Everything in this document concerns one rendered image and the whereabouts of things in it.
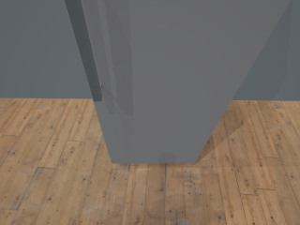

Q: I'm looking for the handle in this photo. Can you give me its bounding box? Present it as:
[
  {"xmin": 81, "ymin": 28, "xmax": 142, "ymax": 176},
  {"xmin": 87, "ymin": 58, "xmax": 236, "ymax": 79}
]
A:
[{"xmin": 65, "ymin": 0, "xmax": 103, "ymax": 102}]

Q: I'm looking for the fridge door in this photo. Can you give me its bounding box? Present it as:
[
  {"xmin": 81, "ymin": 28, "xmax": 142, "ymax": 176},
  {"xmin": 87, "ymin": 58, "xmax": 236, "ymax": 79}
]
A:
[{"xmin": 81, "ymin": 0, "xmax": 292, "ymax": 164}]

